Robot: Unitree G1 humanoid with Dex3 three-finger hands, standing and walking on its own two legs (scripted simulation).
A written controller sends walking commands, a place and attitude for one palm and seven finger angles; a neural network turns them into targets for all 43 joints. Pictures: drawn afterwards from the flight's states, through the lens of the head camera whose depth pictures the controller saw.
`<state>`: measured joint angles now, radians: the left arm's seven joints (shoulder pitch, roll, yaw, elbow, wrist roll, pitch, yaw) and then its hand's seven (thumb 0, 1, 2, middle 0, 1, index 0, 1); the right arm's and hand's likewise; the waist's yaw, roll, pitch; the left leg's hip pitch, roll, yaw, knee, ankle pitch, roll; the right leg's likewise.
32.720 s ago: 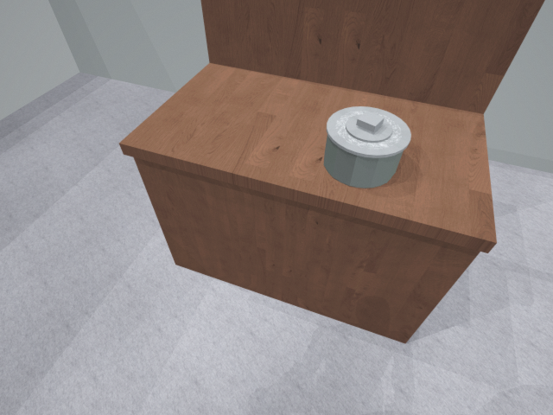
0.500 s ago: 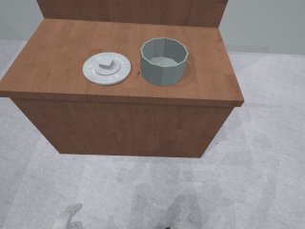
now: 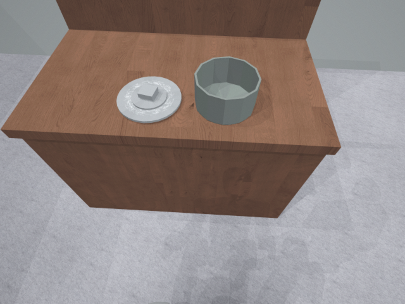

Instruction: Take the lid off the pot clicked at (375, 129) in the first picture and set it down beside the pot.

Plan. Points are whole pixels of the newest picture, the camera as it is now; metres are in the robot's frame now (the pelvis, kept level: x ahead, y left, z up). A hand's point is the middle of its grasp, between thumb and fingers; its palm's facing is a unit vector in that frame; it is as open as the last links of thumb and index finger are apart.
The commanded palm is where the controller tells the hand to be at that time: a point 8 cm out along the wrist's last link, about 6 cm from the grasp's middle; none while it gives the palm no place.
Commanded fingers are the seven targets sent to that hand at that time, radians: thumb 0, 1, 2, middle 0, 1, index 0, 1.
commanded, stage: let the arm hang, fingers relaxed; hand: left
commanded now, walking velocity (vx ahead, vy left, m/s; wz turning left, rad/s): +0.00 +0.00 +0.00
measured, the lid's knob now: (148, 92) +0.68 +0.20 -0.05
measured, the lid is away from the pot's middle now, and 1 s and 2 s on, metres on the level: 0.24 0.24 0.24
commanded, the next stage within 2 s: look to check the result in 1.14 s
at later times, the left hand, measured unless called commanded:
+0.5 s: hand out of the picture +0.04 +0.19 -0.16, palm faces +0.03 -0.98 -0.20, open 7.3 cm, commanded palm none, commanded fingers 0.00 0.90 0.90 -0.20 -0.30 -0.20 -0.30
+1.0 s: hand out of the picture +0.03 +0.18 -0.17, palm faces +0.05 -0.98 -0.18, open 7.3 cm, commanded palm none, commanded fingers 0.00 0.90 0.90 -0.20 -0.30 -0.20 -0.30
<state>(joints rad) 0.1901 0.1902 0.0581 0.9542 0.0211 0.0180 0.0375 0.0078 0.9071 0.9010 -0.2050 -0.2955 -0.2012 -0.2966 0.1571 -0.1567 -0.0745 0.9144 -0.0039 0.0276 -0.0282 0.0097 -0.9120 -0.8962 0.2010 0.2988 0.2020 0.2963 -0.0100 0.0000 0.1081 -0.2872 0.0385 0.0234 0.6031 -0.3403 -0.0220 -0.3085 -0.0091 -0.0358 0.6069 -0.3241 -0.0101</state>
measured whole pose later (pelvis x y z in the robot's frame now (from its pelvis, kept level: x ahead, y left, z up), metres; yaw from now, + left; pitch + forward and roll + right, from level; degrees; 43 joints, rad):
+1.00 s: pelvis +0.03 +0.01 +0.01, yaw +0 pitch +0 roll +0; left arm 0.28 0.13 0.04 1.10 0.01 -0.01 0.04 0.02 0.93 0.90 -0.20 -0.30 -0.20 -0.30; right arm 0.30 -0.11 -0.04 1.10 0.00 -0.01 -0.04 0.02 -0.92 -0.90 0.20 0.30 0.20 0.30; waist -0.01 -0.01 0.05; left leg -0.15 0.03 0.04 0.48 -0.33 0.00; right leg -0.17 -0.02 -0.02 0.48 -0.30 0.01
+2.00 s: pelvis +0.03 +0.02 +0.01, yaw -1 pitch -1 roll +0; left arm 0.29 0.13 0.04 1.10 0.01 -0.01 0.04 0.01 0.92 0.90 -0.20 -0.30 -0.20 -0.30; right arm 0.31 -0.10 -0.04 1.11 0.00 -0.01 -0.04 0.01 -0.91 -0.90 0.20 0.30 0.20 0.30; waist -0.01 -0.01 0.05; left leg -0.13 0.02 0.04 0.48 -0.33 0.00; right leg -0.15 -0.02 -0.02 0.47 -0.30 0.02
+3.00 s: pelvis +0.02 +0.02 +0.01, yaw +0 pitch -1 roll +0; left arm 0.30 0.12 0.04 1.11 0.01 -0.01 0.04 0.01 0.92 0.90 -0.20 -0.30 -0.20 -0.30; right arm 0.31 -0.09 -0.03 1.12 0.00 -0.01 -0.05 0.01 -0.91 -0.90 0.20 0.30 0.20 0.30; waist -0.01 0.00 0.05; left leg -0.14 0.02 0.04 0.47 -0.31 0.00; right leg -0.15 -0.02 -0.03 0.46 -0.29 0.02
